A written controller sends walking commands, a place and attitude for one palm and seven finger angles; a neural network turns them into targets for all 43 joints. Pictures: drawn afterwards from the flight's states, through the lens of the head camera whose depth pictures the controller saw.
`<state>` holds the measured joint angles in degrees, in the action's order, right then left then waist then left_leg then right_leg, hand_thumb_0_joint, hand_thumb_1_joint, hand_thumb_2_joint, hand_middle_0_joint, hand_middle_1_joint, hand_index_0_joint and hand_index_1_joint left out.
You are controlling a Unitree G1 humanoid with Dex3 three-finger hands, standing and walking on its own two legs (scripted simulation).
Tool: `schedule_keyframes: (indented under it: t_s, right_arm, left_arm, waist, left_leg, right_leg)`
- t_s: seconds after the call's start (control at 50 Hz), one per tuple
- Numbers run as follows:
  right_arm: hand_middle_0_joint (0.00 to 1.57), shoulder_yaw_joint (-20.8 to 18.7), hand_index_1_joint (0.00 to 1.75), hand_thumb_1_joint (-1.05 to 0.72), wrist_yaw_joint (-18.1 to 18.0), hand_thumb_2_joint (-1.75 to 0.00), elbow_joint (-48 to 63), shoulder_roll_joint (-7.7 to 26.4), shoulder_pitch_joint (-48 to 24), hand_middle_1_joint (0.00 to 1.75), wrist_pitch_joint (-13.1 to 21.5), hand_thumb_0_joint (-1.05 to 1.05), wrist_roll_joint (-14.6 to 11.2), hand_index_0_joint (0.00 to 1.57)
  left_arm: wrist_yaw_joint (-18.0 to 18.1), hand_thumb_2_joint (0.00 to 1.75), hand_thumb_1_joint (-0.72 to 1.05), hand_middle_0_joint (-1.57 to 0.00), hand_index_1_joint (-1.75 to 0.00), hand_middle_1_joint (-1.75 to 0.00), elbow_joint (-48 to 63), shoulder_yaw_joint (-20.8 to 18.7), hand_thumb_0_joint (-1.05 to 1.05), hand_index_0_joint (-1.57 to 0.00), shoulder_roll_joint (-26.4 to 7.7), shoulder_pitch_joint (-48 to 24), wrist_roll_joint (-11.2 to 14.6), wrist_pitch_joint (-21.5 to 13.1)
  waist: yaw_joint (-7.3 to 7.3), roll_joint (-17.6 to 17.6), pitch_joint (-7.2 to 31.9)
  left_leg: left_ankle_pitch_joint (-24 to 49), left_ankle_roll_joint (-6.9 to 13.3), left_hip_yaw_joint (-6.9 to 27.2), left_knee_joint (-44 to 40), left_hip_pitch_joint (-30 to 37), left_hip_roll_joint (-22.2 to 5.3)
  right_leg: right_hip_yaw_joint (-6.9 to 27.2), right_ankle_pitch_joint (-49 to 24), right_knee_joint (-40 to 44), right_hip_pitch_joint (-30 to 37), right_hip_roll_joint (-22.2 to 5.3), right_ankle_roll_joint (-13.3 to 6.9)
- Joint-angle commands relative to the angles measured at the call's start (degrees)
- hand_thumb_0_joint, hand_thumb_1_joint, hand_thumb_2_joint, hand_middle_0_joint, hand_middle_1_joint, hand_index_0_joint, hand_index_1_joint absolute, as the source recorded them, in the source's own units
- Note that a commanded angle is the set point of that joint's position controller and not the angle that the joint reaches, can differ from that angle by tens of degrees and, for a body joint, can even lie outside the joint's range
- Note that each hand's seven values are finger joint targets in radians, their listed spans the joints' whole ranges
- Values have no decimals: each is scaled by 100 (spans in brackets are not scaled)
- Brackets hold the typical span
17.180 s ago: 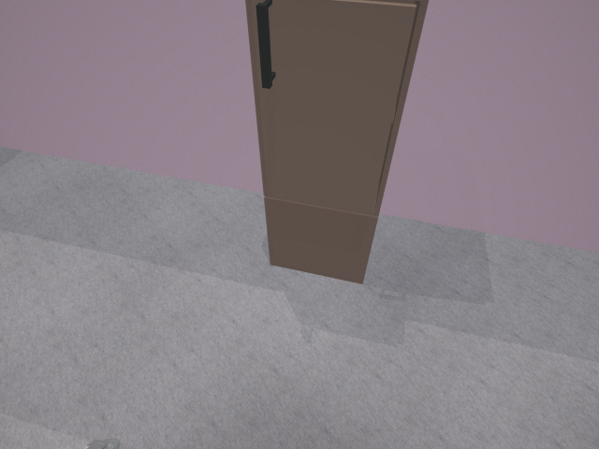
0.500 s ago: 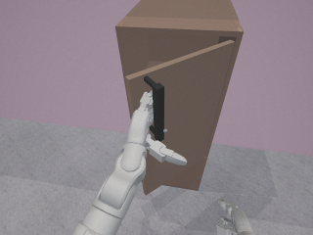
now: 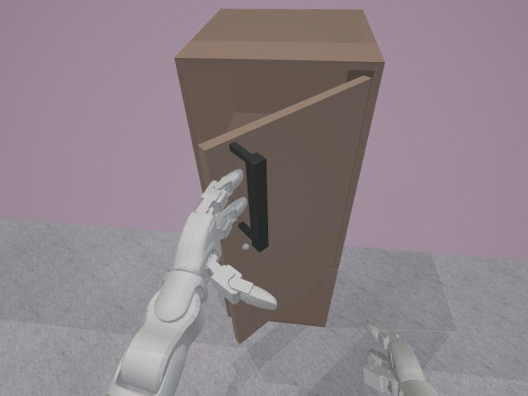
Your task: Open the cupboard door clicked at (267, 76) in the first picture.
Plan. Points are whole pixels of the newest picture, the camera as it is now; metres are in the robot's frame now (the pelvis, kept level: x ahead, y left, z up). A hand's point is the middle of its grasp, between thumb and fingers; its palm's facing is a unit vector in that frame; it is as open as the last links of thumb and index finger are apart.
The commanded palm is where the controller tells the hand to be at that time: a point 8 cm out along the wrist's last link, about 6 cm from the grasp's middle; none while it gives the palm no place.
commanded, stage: slide the hand sideways off the handle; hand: left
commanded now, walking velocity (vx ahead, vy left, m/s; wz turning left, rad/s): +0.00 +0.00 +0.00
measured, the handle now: (249, 200) +0.35 +0.06 +0.15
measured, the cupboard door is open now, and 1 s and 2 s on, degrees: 46 46 46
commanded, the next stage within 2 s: draw the hand back to the body in 0.56 s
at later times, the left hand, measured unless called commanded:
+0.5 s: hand (197, 275) +0.22 +0.11 +0.15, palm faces -0.05 -1.00 -0.04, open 16.3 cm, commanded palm +0.18 +0.15 +0.15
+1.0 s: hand (159, 282) +0.21 +0.15 +0.15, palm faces +0.00 -1.00 -0.09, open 16.3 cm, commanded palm +0.17 +0.20 +0.16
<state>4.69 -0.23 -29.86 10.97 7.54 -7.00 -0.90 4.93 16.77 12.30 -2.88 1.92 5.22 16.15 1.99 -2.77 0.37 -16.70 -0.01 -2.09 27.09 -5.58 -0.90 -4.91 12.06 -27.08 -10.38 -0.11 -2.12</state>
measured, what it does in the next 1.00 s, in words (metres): stands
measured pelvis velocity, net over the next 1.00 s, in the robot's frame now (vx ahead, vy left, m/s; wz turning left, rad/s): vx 0.01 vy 0.00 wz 0.02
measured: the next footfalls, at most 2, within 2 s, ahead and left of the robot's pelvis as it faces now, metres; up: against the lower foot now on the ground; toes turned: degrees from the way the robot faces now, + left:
none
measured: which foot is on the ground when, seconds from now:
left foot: down 0.00-1.00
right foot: down 0.00-1.00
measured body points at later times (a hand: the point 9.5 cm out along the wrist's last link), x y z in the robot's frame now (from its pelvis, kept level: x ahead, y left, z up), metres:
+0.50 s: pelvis +0.02 +0.00 +0.00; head -0.02 -0.02 +0.44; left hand +0.22 +0.16 +0.15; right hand +0.24 -0.18 -0.06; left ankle -0.02 +0.12 -0.74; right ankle +0.04 -0.10 -0.74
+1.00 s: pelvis +0.01 +0.00 +0.00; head -0.02 -0.02 +0.44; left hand +0.20 +0.20 +0.16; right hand +0.22 -0.19 -0.07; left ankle -0.02 +0.12 -0.74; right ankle +0.04 -0.10 -0.74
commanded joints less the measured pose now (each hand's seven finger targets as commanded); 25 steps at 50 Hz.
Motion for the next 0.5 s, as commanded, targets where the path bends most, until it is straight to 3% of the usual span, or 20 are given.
schedule_keyframes:
  t_s: [0.0, 0.04, 0.12, 0.16, 0.2, 0.22, 0.28, 0.3, 0.34, 0.4, 0.48]
  right_arm:
    - [20, -194, 30, -90, -43, -90, 1137, 391, -1146, 30, 388, 0, -25, 20]
    - [20, -191, 30, -90, -51, -90, 1170, 411, -1120, 30, 440, 0, -29, 20]
    - [20, -173, 30, -90, -77, -90, 1188, 437, -1084, 30, 517, 0, -30, 20]
    - [20, -176, 30, -90, -101, -90, 1199, 450, -1042, 30, 572, 0, -18, 20]
    - [20, -170, 30, -90, -112, -90, 1166, 464, -997, 30, 591, 0, -34, 20]
    - [20, -162, 30, -90, -103, -90, 1204, 458, -1001, 30, 607, 0, -35, 20]
    - [20, -157, 30, -90, -95, -90, 1240, 467, -970, 30, 669, 0, -43, 20]
    - [20, -155, 30, -90, -99, -90, 1199, 472, -949, 30, 670, 0, -51, 20]
    - [20, -183, 30, -90, -95, -90, 1240, 493, -898, 30, 716, 0, -60, 20]
    - [20, -201, 30, -90, -65, -90, 1262, 520, -793, 30, 810, 0, -84, 20]
    - [20, -223, 30, -90, -64, -90, 1326, 549, -658, 30, 1037, 0, -103, 20]
  left_arm:
    - [-64, 30, -50, -15, -30, -30, 1762, -221, 0, -15, -38, -1014, -55, -395]
    - [-120, 30, -50, -15, -30, -30, 1979, -300, 0, -15, -150, -752, -21, -409]
    - [-247, 30, -50, -15, -30, -30, 2131, -241, 0, -15, -176, -620, -22, -385]
    - [-301, 30, -50, -15, -30, -30, 2265, -369, 0, -15, -294, -368, 0, -402]
    - [-356, 30, -50, -15, -30, -30, 2259, -604, 0, -15, -478, -67, 32, -405]
    - [-405, 30, -50, -15, -30, -30, 2377, -527, 0, -15, -398, 17, 44, -421]
    - [-505, 30, -50, -15, -30, -30, 2571, -633, 0, -15, -490, 274, 107, -410]
    - [-515, 30, -50, -15, -30, -30, 2447, -790, 0, -15, -590, 440, 140, -397]
    - [-582, 30, -50, -15, -30, -30, 2766, -871, 0, -15, -659, 653, 168, -443]
    - [-720, 30, -50, -15, -30, -30, 2964, -770, 0, -15, -609, 1135, 205, -509]
    - [-923, 30, -50, -15, -30, -30, 3419, -761, 0, -15, -679, 1485, 277, -645]
  waist:
    - [53, 505, 741]
    - [75, 591, 791]
    - [5, 343, 569]
    - [48, 591, 751]
    - [94, 434, 715]
    - [96, 371, 703]
    - [121, 447, 744]
    - [127, 344, 584]
    - [134, 375, 774]
    - [97, 188, 691]
    - [55, 323, 692]
  left_leg:
    - [860, 191, 212, -289, -224, 177]
    - [856, 201, 224, -278, -225, 166]
    - [762, 203, 254, -251, -208, 176]
    - [914, 223, 264, -217, -209, 177]
    - [1012, 194, 272, -233, -238, 156]
    - [1091, 192, 270, -243, -233, 145]
    - [1157, 199, 264, -202, -290, 146]
    - [1162, 183, 281, -194, -334, 131]
    - [1312, 189, 255, -172, -290, 107]
    - [1489, 170, 263, -110, -313, 86]
    - [1435, 199, 291, -40, -352, 79]
  right_leg:
    - [328, -292, 546, 443, -70, 21]
    - [320, -325, 505, 458, -60, 37]
    - [264, -237, 494, 243, -50, 40]
    - [278, -439, 426, 410, -45, 54]
    - [223, -597, 346, 429, -40, 27]
    - [189, -731, 287, 424, -36, 27]
    - [195, -897, 225, 483, -29, 50]
    - [176, -867, 229, 410, -23, 26]
    - [180, -1101, 154, 521, -24, 42]
    - [109, -1357, 37, 457, -23, 32]
    - [97, -1324, 20, 366, -14, 74]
